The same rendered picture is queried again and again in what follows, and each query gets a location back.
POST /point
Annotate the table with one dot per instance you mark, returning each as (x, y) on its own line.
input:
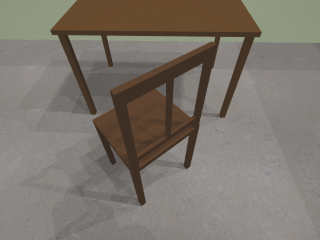
(173, 18)

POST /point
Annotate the chair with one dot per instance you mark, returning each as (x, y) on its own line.
(145, 124)

